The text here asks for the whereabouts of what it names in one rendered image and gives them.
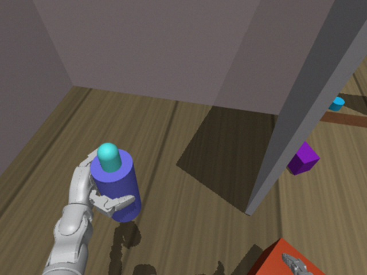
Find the right robot hand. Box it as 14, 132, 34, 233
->
282, 253, 313, 275

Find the left robot arm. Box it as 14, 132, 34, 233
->
42, 203, 93, 275

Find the left robot hand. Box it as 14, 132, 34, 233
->
68, 148, 135, 218

